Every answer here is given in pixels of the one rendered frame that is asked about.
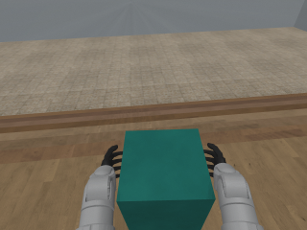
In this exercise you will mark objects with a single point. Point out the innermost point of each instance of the left robot hand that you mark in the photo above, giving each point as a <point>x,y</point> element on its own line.
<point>110,154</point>

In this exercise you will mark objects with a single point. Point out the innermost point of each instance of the right robot hand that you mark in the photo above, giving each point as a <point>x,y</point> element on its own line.
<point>218,157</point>

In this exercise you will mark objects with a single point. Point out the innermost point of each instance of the robot right forearm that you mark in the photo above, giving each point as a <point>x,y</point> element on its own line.
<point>235,199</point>

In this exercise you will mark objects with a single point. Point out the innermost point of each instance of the carton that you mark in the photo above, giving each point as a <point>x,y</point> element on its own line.
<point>164,181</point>

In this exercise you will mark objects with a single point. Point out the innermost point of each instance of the robot left forearm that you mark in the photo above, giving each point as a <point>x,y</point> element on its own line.
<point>98,204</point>

